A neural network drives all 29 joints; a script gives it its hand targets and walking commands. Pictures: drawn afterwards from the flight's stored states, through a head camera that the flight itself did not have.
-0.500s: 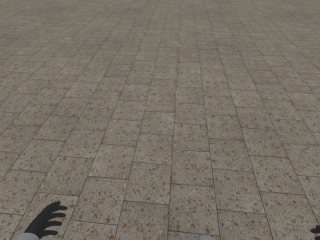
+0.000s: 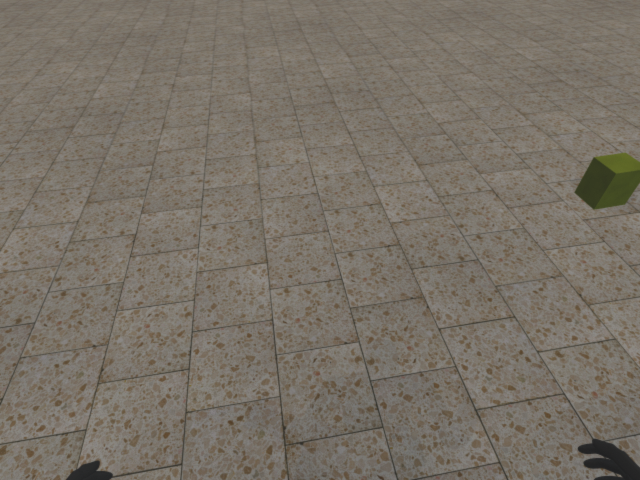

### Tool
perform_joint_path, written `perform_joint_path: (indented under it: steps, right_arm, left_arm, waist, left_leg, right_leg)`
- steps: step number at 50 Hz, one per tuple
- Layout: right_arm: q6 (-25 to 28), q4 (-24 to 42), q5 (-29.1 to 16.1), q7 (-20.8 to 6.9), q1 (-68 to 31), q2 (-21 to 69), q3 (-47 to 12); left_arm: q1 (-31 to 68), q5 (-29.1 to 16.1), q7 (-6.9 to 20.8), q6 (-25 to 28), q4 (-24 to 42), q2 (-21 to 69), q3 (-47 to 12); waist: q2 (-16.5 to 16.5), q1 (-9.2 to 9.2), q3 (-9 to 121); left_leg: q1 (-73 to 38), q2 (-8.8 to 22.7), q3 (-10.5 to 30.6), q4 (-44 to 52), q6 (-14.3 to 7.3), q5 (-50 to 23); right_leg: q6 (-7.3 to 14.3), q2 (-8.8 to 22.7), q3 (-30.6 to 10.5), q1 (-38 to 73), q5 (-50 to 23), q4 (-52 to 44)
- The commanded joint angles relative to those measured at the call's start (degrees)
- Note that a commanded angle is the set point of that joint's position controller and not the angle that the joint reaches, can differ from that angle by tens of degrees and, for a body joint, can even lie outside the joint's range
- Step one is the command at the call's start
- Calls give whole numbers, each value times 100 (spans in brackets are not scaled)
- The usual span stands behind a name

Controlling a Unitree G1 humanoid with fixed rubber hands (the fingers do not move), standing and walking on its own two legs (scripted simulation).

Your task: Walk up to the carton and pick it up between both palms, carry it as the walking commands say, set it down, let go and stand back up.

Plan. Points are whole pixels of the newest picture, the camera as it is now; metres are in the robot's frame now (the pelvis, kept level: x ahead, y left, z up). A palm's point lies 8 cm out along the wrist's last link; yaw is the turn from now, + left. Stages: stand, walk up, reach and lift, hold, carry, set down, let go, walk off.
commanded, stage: walk up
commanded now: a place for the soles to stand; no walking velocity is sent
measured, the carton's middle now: (609, 181) +1.65 -1.28 -0.64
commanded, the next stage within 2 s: none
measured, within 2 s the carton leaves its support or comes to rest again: neither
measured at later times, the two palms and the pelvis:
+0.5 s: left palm (298, 233) +0.57 +0.10 -0.03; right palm out of the picture +0.17 -0.44 -0.06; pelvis +0.26 -0.10 -0.01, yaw -20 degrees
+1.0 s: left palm (345, 169) +0.82 +0.01 -0.05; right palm out of the picture +0.43 -0.53 -0.01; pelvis +0.53 -0.19 +0.01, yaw -30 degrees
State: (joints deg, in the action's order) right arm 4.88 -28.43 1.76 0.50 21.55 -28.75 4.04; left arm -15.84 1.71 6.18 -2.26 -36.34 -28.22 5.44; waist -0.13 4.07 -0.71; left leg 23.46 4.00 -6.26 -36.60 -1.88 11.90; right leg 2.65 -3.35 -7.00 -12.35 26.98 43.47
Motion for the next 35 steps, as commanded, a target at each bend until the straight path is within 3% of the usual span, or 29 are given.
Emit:
perform_joint_path:
  steps: [1, 2, 3, 4, 5, 9, 12, 14, 17, 19, 20, 21, 22, 23, 24, 25, 26, 28, 29, 31, 33, 35]
  right_arm:
    - [16, 228, 194, 308, 1343, -1688, 629]
    - [32, 401, 153, 359, 668, -1662, 575]
    - [103, 381, 118, 351, 432, -1537, 557]
    - [171, 327, 90, 326, 307, -1413, 527]
    - [223, 314, 93, 302, 190, -1371, 495]
    - [252, 213, 111, 227, 463, -1227, 498]
    - [180, 204, 73, 193, 623, -1223, 515]
    - [126, 168, 42, 161, 730, -1253, 541]
    - [8, 81, -4, 161, 758, -1354, 599]
    - [-77, -2, -27, 165, 734, -1430, 635]
    - [-118, -10, -51, 141, 697, -1403, 625]
    - [-151, 65, -68, 89, 611, -1259, 568]
    - [-148, 221, -98, 0, 647, -913, 444]
    - [-55, 640, -289, -175, 614, -500, 245]
    - [31, 916, -301, -194, 15, -1032, 340]
    - [30, 944, -343, -219, -206, -1229, 406]
    - [33, 794, -350, -220, 27, -1105, 351]
    - [-69, 360, -191, -195, 571, -887, 316]
    - [-127, 273, -139, -203, 636, -845, 311]
    - [-177, 312, -96, -210, 410, -803, 297]
    - [-155, 409, -82, -221, 149, -716, 303]
    - [-132, 469, -75, -235, 29, -639, 318]
  left_arm:
    - [911, 106, -109, 185, 930, -613, 203]
    - [784, 131, -99, 92, 1042, -1056, 326]
    - [741, 98, -36, 61, 941, -1220, 358]
    - [622, 64, 50, 40, 796, -1181, 343]
    - [538, 50, 132, 35, 720, -1087, 313]
    - [913, 38, 262, 25, 860, -688, 227]
    - [1297, 3, 303, 61, 1015, -428, 127]
    - [1529, -10, 318, 63, 1083, -345, 103]
    - [1754, 10, 290, 58, 1146, -329, 112]
    - [1646, 43, 204, 62, 1103, -399, 145]
    - [1250, 49, 122, 85, 986, -525, 203]
    - [370, 38, -11, 130, 718, -798, 322]
    - [-693, 16, -192, 166, 444, -1366, 553]
    - [-731, -32, -347, 129, 670, -1987, 723]
    - [-458, -212, -454, 71, 815, -1940, 685]
    - [-268, -250, -513, 75, 766, -1673, 599]
    - [7, -225, -531, 122, 724, -1479, 499]
    - [427, -209, -461, 256, 658, -1150, 342]
    - [483, -159, -396, 312, 675, -1033, 294]
    - [377, -81, -295, 368, 675, -967, 270]
    - [297, -57, -228, 390, 687, -965, 278]
    - [346, -67, -193, 392, 749, -1007, 285]
  waist:
    - [-932, -1156, 30]
    - [-506, -789, -515]
    - [-259, -659, -729]
    - [-230, -545, -735]
    - [-420, -465, -746]
    - [-658, -605, -686]
    - [-573, -691, -705]
    - [-547, -744, -745]
    - [-614, -758, -818]
    - [-628, -651, -681]
    - [-565, -421, -318]
    - [-273, 19, 341]
    - [572, 511, 1253]
    - [1770, 559, 1768]
    - [681, 562, 1530]
    - [183, 407, 1009]
    - [136, 165, 551]
    - [453, -278, 69]
    - [545, -364, 16]
    - [784, -317, -191]
    - [1016, -275, -323]
    - [954, -343, -445]
  left_leg:
    - [-2823, 2728, 4847, 2991, -767, 5045]
    - [-2074, 2999, 4768, 3127, -1093, 5108]
    - [-1760, 2660, 3739, 2809, -1099, 4277]
    - [-1557, 2240, 2716, 2684, -994, 3539]
    - [-1362, 1967, 2010, 2693, -876, 3063]
    - [-1736, 1755, 545, 2587, -862, 1156]
    - [-1948, 1613, -389, 2609, -707, 423]
    - [-1925, 1570, -789, 2591, -620, 154]
    - [-1906, 1658, -1072, 2552, -549, -27]
    - [-2038, 1682, -1271, 2037, -531, -748]
    - [-1937, 1629, -1435, 1146, -535, -1474]
    - [-1426, 1434, -1550, -401, -456, -2008]
    - [-94, 1179, -1270, -2653, -342, -1190]
    - [1720, 283, -652, -4357, 23, 2525]
    - [2111, 234, 517, -4776, 31, 2052]
    - [2136, 468, 668, -4710, 39, 1571]
    - [1920, 633, 696, -4125, 89, 1234]
    - [1033, 789, 712, -2989, 182, 1056]
    - [656, 706, 600, -2581, 196, 1096]
    - [457, 560, 412, -1593, 166, 1153]
    - [207, 445, 355, -948, 94, 449]
    - [-371, 272, 327, -509, 54, -124]
  right_leg:
    - [-181, -178, -438, -3886, 444, 3181]
    - [-243, 275, -615, -3951, -12, 3594]
    - [-267, 638, -537, -3654, -349, 3292]
    - [-330, 847, -382, -3270, -566, 2896]
    - [-364, 969, -207, -3006, -672, 2540]
    - [-313, 1029, 153, -2904, -1284, 1515]
    - [-248, 1051, 506, -2627, -1846, 491]
    - [-185, 986, 791, -2279, -2166, -17]
    - [-45, 799, 1060, -1821, -2255, -478]
    - [79, 523, 1225, -1349, -1919, -695]
    - [197, 299, 1296, -618, -1766, -769]
    - [436, 15, 1235, 725, -1472, -873]
    - [866, 267, 188, 2421, -373, -795]
    - [1694, 1980, -2774, 3479, 521, -1646]
    - [1949, 2288, -3827, 2835, 1036, -2675]
    - [1873, 2241, -3148, 2351, 833, -2578]
    - [1661, 2049, -2485, 1557, 294, -2443]
    - [1378, 1549, -1435, 108, -311, -2538]
    - [1374, 1444, -1144, -313, -604, -2577]
    - [1358, 1358, -885, -659, -434, -2702]
    - [1181, 1326, -800, -901, -114, -2757]
    - [1011, 1325, -688, -1364, 212, -2715]
